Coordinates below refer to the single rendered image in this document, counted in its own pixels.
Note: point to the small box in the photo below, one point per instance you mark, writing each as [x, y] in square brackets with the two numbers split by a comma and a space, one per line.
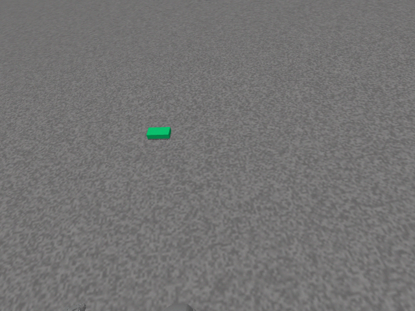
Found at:
[159, 133]

